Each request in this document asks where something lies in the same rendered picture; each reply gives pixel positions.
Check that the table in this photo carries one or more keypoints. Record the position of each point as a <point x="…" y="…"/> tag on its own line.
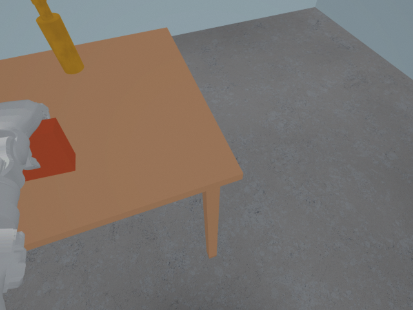
<point x="141" y="130"/>

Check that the robot left upper arm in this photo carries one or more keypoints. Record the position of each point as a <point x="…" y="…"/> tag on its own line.
<point x="12" y="261"/>

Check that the sponge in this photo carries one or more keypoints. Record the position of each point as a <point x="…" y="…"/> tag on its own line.
<point x="52" y="150"/>

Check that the left robot forearm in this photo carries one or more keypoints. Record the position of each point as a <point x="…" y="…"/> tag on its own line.
<point x="14" y="147"/>

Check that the robot left hand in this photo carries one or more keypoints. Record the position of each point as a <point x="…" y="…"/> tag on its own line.
<point x="26" y="116"/>

